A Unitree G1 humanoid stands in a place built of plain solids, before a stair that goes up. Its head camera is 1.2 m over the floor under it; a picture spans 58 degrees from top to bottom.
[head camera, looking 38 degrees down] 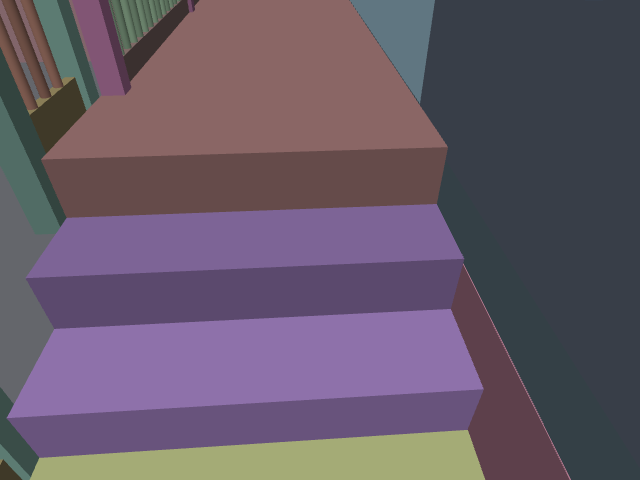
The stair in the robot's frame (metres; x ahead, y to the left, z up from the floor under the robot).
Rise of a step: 0.20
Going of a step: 0.28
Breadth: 1.20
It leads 4 degrees to the left of straight ahead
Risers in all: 3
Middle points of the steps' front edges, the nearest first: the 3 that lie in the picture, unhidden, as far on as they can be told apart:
0.61 0.17 0.21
0.89 0.19 0.41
1.17 0.21 0.61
